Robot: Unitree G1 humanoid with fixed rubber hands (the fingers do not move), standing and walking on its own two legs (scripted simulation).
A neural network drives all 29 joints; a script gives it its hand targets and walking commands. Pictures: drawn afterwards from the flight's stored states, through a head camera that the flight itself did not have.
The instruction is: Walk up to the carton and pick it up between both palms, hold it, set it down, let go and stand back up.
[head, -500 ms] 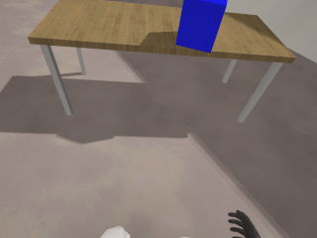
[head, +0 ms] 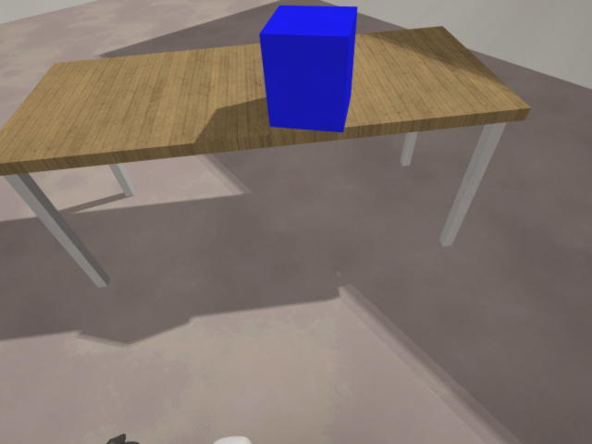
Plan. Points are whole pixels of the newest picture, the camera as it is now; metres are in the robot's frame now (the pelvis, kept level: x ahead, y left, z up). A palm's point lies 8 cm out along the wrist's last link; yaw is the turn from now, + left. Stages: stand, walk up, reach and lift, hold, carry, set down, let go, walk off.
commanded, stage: walk up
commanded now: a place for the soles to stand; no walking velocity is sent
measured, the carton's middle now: (311, 69) +1.01 -0.03 +0.04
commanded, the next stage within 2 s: none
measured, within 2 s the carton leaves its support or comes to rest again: neither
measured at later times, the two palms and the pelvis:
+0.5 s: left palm out of the picture +0.14 +0.27 -0.13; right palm (419, 297) +0.37 -0.20 -0.08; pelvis +0.19 +0.02 -0.01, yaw +5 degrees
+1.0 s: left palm (184, 261) +0.45 +0.23 -0.08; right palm (462, 314) +0.36 -0.29 -0.13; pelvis +0.35 -0.03 +0.00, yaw +2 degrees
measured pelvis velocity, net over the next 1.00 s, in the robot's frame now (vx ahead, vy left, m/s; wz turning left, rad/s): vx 0.35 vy -0.03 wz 0.03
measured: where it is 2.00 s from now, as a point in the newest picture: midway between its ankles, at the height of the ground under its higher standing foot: (306, 370)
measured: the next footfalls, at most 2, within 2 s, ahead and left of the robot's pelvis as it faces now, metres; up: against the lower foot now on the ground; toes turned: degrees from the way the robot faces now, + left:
left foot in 0.40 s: +0.30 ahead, +0.12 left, +0.00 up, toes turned +9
right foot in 0.88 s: +0.46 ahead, -0.14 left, +0.00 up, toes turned -4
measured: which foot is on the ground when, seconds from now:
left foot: up 0.00-0.38, down 0.40-0.90, up 0.92-1.00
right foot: down 0.00-0.42, up 0.44-0.86, down 0.88-1.00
